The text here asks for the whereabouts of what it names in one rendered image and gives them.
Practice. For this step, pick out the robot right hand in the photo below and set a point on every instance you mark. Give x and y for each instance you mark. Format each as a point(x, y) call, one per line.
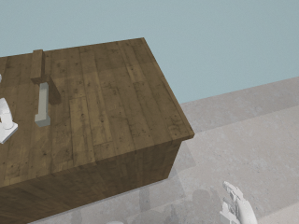
point(241, 211)

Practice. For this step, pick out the counter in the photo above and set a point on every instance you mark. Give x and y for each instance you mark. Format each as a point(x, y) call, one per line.
point(115, 126)

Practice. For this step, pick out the robot left hand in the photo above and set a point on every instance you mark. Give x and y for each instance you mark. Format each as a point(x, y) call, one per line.
point(7, 126)

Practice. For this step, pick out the tap lever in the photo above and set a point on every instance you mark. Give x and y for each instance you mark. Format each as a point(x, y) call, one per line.
point(42, 118)

